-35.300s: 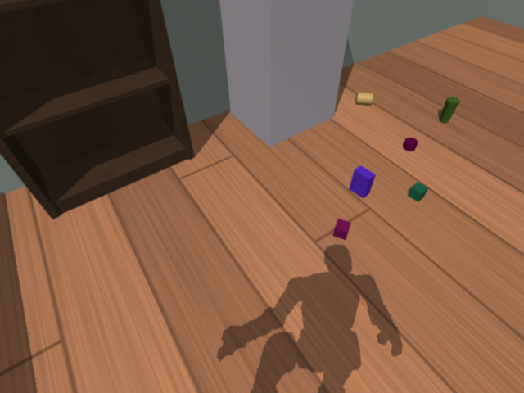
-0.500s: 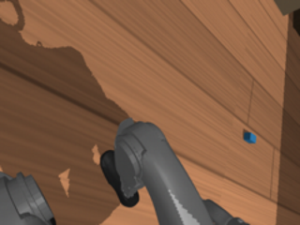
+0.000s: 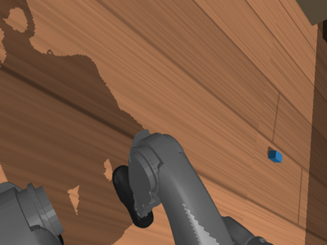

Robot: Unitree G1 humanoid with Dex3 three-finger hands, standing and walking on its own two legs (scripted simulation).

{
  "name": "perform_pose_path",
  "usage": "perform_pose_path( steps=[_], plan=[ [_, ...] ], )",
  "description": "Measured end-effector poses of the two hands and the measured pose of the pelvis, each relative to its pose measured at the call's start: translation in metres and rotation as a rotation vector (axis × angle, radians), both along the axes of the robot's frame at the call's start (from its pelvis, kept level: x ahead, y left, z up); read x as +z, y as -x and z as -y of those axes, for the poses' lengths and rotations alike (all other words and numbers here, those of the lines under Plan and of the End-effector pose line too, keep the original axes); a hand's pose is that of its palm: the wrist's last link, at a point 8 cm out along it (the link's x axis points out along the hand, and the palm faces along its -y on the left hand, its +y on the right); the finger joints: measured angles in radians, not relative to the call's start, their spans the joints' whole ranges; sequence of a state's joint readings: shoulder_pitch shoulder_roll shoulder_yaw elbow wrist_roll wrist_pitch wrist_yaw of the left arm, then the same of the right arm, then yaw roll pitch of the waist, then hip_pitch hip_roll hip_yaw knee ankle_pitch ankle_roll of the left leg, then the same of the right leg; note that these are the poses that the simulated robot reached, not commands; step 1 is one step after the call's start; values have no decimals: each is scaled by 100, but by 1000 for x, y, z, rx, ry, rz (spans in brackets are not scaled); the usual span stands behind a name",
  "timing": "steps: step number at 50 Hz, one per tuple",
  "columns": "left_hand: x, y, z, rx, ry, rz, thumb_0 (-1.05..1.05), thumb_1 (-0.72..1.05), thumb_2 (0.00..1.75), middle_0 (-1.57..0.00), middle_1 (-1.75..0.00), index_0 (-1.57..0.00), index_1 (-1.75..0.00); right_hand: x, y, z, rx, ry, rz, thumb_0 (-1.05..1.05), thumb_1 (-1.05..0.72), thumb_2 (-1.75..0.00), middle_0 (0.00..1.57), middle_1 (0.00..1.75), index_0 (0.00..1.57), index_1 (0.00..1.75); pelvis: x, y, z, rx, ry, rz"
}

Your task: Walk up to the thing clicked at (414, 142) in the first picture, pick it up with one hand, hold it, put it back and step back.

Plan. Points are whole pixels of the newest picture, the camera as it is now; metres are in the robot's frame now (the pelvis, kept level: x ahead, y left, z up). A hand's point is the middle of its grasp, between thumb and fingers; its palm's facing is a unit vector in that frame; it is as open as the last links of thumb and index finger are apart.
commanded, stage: settle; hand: left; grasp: from above
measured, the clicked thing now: out of the picture +0.46 +0.36 -0.29
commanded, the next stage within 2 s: lift in 0.74 s
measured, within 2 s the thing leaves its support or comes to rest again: leaves its support in 0.08 s
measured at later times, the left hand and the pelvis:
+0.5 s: hand out of the picture +0.45 +0.36 -0.18, palm faces -0.42 -0.15 -0.90, open 8.5 cm; pelvis +0.00 +0.00 +0.01, yaw +4 degrees
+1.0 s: hand out of the picture +0.45 +0.36 -0.13, palm faces -0.43 -0.15 -0.89, open 8.5 cm; pelvis +0.00 -0.01 +0.02, yaw +7 degrees
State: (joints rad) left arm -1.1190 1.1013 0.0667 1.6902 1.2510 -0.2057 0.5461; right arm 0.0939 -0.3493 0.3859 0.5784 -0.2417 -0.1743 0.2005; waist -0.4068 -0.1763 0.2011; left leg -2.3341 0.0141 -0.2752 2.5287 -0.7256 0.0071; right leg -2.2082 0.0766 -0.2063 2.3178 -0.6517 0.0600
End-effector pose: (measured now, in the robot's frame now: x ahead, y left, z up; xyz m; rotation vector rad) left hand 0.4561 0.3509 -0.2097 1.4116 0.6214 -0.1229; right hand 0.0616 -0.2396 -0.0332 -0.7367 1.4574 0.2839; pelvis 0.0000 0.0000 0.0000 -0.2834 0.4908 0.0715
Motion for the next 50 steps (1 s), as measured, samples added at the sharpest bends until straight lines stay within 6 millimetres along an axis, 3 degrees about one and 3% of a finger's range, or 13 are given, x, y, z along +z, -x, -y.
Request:
perform_pose_path(
  steps=[6, 15, 32, 41, 50],
  plan=[
    [12, -2, -10, 9, -16, 31, -3, 16, 38, -64, -61, -82, -55, -1, -2, 4, -17, -1, -2, 0, -92, -90, 20, 30, 20, 30, 1, -3, 1, 4, -4, -18],
    [52, -3, -24, 21, -46, 48, -3, 15, 39, -66, -60, -84, -54, -8, -11, 15, -74, -11, 26, 0, -92, -90, 20, 30, 20, 30, 2, -6, 2, 16, -17, -57],
    [109, -1, -15, -34, -43, 25, -3, 14, 39, -67, -59, -85, -53, -22, -25, 23, -157, -28, 93, 0, -91, -90, 20, 30, 20, 30, 10, -1, 7, 48, -63, -84],
    [128, 0, -16, -28, -54, 12, -3, 14, 39, -66, -59, -85, -54, -25, -21, 27, -188, -11, 79, 0, -91, -89, 20, 30, 20, 30, 16, 1, 10, 57, -83, -95],
    [142, -1, -14, -24, -27, 15, -3, 16, 38, -65, -61, -83, -55, -15, -11, 31, -231, 28, 73, 0, -92, -90, 20, 30, 21, 30, 24, 3, 9, 61, -81, -105]
  ],
)
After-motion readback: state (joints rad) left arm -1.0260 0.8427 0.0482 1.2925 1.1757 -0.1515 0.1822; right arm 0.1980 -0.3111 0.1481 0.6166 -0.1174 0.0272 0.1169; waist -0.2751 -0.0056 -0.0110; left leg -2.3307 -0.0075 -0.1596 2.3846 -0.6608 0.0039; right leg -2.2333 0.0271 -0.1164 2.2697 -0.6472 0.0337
